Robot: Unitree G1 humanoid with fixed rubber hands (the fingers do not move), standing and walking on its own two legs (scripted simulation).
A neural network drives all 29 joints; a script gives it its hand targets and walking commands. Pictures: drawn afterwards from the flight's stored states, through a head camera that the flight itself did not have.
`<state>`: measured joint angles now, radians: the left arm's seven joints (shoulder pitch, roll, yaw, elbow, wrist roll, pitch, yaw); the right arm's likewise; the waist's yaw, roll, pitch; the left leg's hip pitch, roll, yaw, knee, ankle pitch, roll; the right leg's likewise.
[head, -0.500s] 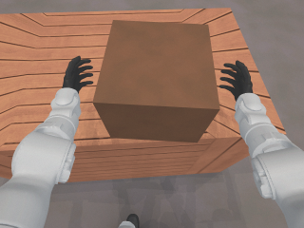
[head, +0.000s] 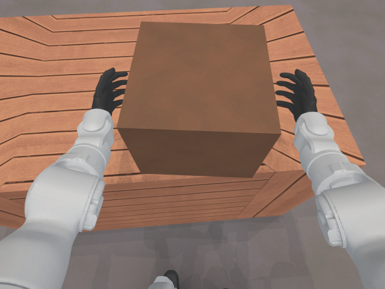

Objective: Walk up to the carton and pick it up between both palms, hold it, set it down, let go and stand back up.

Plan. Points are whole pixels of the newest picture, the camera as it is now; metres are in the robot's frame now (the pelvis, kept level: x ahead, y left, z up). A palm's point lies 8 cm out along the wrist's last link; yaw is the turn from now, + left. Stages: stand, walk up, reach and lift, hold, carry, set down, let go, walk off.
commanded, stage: reach and lift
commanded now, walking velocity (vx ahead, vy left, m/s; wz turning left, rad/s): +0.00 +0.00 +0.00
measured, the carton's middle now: (199, 103) +0.53 +0.06 +0.01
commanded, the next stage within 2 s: none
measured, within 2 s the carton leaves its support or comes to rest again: neither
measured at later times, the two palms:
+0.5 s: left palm (114, 113) +0.45 +0.23 +0.05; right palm (293, 118) +0.48 -0.14 +0.05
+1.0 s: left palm (115, 115) +0.45 +0.23 +0.04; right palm (292, 123) +0.47 -0.14 +0.05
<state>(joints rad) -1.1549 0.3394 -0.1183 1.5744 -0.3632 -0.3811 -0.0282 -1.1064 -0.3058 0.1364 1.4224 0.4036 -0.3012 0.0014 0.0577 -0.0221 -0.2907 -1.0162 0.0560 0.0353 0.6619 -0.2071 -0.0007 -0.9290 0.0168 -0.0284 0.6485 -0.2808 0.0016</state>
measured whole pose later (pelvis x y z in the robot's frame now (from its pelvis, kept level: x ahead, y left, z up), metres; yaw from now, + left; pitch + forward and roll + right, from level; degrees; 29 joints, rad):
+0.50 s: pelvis +0.00 +0.01 +0.01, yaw +0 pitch +30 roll -2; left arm -1.14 0.26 0.00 1.59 -0.25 -0.41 0.05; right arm -1.08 -0.22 -0.07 1.44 0.19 -0.30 -0.05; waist 0.03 -0.02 -0.27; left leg -0.97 0.05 0.03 0.63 -0.19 0.00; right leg -0.87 0.02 -0.04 0.60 -0.25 0.01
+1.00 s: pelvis +0.01 +0.01 +0.03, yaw +1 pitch +25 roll -2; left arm -1.05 0.22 0.38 1.49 0.07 -0.47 0.02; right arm -0.96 -0.12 -0.58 1.25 -0.31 -0.41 0.01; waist 0.04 0.00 -0.14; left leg -0.78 0.04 0.03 0.47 -0.13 0.01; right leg -0.68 0.00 -0.05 0.43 -0.20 0.01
